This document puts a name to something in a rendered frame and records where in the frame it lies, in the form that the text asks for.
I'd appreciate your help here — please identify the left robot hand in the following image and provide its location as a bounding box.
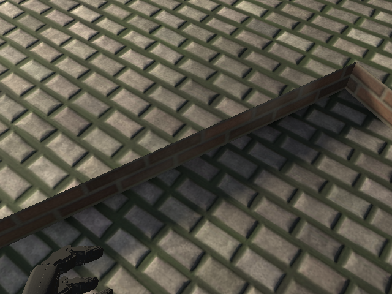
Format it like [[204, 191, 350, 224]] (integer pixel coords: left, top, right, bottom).
[[22, 245, 113, 294]]

